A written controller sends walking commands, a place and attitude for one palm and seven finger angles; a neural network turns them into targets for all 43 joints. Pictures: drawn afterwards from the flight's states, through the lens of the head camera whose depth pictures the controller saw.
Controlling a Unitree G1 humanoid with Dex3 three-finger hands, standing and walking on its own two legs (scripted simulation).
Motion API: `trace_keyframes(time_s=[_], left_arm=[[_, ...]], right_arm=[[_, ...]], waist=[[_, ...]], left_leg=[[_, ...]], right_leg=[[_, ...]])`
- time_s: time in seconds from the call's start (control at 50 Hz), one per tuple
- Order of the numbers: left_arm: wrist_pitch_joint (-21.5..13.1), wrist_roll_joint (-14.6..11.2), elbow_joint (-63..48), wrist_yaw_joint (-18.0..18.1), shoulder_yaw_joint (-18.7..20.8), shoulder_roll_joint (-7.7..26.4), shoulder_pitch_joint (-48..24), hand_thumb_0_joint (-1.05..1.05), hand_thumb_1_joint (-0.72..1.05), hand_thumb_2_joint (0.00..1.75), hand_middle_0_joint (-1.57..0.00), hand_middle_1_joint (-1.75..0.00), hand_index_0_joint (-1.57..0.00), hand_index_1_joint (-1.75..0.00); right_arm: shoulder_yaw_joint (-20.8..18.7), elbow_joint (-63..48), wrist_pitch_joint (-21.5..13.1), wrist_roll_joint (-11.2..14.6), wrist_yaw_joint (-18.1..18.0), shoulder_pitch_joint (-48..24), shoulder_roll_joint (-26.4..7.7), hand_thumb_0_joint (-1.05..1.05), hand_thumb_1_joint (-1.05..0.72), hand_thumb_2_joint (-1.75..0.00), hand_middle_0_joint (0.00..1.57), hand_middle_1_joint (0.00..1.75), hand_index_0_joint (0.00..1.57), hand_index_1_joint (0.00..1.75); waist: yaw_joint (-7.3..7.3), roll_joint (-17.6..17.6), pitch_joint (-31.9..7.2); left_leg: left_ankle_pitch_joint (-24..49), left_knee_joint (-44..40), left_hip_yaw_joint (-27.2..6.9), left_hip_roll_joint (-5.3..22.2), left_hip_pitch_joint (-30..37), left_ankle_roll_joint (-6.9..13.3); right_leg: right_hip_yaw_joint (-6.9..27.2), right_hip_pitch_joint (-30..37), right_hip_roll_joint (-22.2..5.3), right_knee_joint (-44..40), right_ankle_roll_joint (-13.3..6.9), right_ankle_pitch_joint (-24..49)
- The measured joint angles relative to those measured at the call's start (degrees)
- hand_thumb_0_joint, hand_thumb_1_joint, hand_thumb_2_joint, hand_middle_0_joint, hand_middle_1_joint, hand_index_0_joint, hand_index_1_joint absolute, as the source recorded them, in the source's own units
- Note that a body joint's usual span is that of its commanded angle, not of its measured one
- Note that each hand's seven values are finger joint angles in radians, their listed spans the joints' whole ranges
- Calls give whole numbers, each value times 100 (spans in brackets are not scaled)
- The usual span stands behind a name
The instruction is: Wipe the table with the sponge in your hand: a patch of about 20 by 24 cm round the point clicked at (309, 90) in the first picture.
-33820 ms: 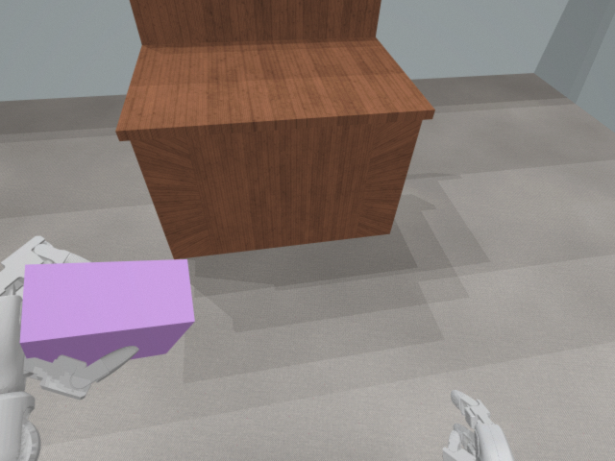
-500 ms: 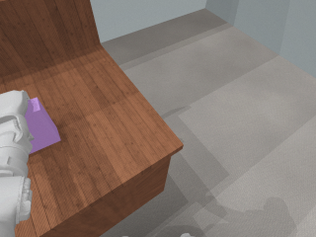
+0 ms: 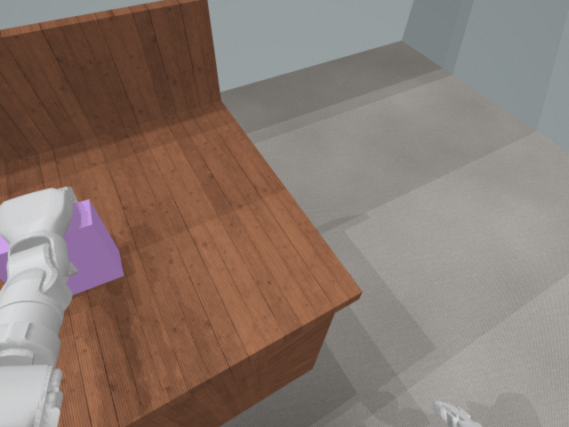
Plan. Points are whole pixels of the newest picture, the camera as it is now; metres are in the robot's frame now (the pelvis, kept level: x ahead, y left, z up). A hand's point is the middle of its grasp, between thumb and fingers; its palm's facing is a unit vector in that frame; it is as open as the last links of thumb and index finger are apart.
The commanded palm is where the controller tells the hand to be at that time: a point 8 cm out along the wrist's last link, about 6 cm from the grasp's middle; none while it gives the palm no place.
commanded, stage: slide back across to the first lane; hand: left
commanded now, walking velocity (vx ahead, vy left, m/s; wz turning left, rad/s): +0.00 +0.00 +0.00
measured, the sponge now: (67, 263) +0.35 +0.37 -0.03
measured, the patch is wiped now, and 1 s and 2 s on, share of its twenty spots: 1.00 1.00 1.00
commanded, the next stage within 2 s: wipe back along the first lane in 0.02 s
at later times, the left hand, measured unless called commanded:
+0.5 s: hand (45, 258) +0.33 +0.36 +0.02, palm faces -0.07 -0.01 -1.00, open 10.2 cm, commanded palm +0.29 +0.34 +0.05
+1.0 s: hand (49, 291) +0.28 +0.34 +0.02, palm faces -0.04 -0.01 -1.00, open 10.2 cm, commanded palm +0.25 +0.31 +0.05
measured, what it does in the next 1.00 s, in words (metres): stands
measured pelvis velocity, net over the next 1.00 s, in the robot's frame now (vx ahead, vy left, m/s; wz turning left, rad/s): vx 0.00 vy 0.00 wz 0.03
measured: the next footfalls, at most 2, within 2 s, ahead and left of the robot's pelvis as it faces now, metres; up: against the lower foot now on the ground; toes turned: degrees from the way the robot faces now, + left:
none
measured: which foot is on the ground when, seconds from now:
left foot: down 0.00-1.00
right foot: down 0.00-1.00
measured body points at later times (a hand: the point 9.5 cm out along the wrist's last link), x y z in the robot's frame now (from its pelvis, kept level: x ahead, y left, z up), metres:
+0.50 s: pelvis +0.00 +0.00 +0.00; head +0.04 +0.00 +0.45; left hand +0.33 +0.36 +0.08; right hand +0.12 -0.27 -0.12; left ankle -0.03 +0.11 -0.72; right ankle -0.01 -0.16 -0.72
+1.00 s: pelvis +0.00 +0.00 +0.00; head +0.02 -0.01 +0.45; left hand +0.28 +0.33 +0.08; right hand +0.20 -0.24 -0.10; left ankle -0.03 +0.11 -0.72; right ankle -0.01 -0.16 -0.72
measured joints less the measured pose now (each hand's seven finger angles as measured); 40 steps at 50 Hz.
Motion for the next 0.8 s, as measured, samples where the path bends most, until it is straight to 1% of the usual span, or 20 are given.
trace_keyframes(time_s=[0.1, 0.22, 0.32, 0.44, 0.6, 0.8], left_arm=[[66, -59, -164, -80, -18, 59, 139, 1, -55, 110, -72, -135, -73, -137], [55, -76, -244, -163, -47, 136, 213, 1, -55, 109, -71, -136, -72, -138], [101, -160, -616, -82, -39, 114, 597, 0, -53, 108, -71, -136, -72, -138], [269, -336, -1066, 40, -108, 11, 1037, 0, -51, 107, -69, -136, -70, -138], [592, -391, -1568, 53, -332, -221, 1395, -1, -49, 105, -68, -136, -69, -138], [895, -327, -2089, 89, -640, -508, 1723, -1, -48, 104, -67, -137, -68, -139]], right_arm=[[-5, -16, 20, 7, -25, 62, -33, 0, -91, -90, 20, 30, 21, 30], [-39, 46, 26, 9, -74, 173, -89, 0, -91, -90, 20, 30, 21, 30], [-100, 60, 33, 15, -71, 261, -127, 0, -91, -90, 20, 30, 21, 30], [-105, 78, 30, 39, -66, 247, -134, 0, -91, -90, 20, 30, 20, 30], [-60, -23, -11, 66, -78, 60, -83, 1, -91, -90, 20, 30, 20, 30], [33, -175, -30, 65, -122, -251, -8, 1, -91, -90, 20, 30, 20, 30]], waist=[[-5, -1, 35], [-17, -17, 82], [-20, 23, 70], [10, 60, 58], [109, 90, 44], [284, 93, 33]], left_leg=[[9, -53, -30, 3, 85, -5], [23, -90, -61, 10, 139, -17], [12, -106, -37, 33, 187, -18], [2, -125, -16, 28, 297, -8], [6, -129, -38, -13, 425, 0], [-6, -111, -93, -60, 554, -6]], right_leg=[[-31, 105, -1, -74, -3, 10], [-64, 174, 6, -125, -24, 22], [-41, 220, 26, -160, -27, 35], [-23, 319, 18, -168, -6, 24], [-49, 445, -22, -135, -20, -11], [-107, 572, -66, -57, -32, -81]])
